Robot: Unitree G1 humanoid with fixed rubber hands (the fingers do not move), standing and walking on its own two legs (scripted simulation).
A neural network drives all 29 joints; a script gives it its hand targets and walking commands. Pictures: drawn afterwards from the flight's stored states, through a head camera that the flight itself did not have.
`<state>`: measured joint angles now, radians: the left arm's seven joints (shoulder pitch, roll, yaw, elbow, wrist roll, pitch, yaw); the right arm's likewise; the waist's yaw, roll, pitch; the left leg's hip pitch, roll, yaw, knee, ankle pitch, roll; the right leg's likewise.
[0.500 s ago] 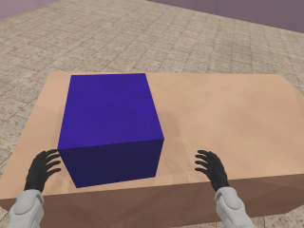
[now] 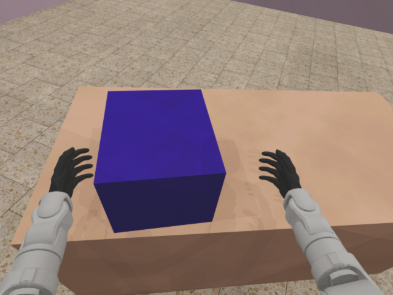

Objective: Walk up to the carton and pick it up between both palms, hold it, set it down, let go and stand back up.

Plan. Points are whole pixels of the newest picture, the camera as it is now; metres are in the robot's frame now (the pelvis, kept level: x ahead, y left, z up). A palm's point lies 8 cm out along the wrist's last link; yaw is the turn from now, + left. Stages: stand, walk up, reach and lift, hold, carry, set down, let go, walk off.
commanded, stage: reach and lift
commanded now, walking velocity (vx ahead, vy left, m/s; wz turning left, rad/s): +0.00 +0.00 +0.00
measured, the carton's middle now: (160, 156) +0.46 +0.12 -0.03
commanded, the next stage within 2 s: none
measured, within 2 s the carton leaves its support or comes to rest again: neither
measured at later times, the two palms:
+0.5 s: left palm (63, 144) +0.36 +0.30 +0.10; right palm (280, 141) +0.42 -0.16 +0.11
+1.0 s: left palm (64, 119) +0.41 +0.31 +0.13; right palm (276, 119) +0.47 -0.15 +0.14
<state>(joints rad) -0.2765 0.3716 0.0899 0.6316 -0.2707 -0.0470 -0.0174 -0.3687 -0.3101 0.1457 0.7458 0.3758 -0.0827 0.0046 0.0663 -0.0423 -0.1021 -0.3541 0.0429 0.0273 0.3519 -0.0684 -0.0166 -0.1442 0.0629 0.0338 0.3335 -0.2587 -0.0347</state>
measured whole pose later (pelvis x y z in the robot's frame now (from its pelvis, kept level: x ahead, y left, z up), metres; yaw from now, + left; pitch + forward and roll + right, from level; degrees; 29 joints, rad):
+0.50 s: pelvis -0.01 +0.02 +0.00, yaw -1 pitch +12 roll -2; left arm -0.62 0.40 0.05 0.66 -0.28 0.15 0.02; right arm -0.78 -0.40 0.10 0.93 0.39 0.09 0.05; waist 0.10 -0.03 -0.15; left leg -0.51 0.04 0.03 0.31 0.00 0.01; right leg -0.31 0.06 0.03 0.29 -0.19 -0.01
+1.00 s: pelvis -0.01 +0.02 +0.00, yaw -1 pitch +17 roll -3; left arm -0.84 0.44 0.04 0.69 -0.28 0.28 0.04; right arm -0.99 -0.45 0.07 1.00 0.39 0.21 0.06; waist 0.10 -0.03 -0.17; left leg -0.60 0.04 0.02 0.28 0.02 0.01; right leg -0.40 0.05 0.02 0.26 -0.16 0.00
